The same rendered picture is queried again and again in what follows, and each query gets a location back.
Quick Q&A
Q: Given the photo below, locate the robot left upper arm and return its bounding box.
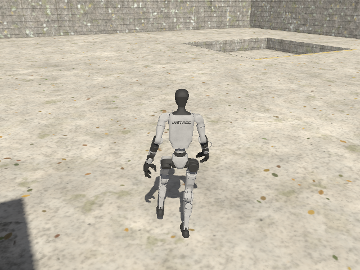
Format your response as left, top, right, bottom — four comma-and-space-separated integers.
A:
154, 113, 170, 145

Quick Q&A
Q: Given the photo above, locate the left robot hand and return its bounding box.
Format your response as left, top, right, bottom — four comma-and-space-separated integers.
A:
143, 162, 156, 178

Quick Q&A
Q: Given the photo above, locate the right robot forearm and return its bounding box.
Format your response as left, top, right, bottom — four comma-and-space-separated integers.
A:
200, 135, 209, 154

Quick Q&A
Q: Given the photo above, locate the robot right foot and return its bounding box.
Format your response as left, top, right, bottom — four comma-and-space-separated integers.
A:
180, 223, 190, 238

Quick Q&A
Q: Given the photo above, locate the left robot forearm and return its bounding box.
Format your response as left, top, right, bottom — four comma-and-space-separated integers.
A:
146, 136, 159, 164

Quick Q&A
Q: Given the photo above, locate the robot left shin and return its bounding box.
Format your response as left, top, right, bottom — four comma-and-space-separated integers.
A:
159, 174, 167, 209

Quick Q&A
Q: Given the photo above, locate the right robot hand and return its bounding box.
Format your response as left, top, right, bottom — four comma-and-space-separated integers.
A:
196, 151, 209, 163

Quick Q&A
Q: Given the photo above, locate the robot right upper arm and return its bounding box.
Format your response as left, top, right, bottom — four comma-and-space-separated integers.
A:
193, 113, 207, 143

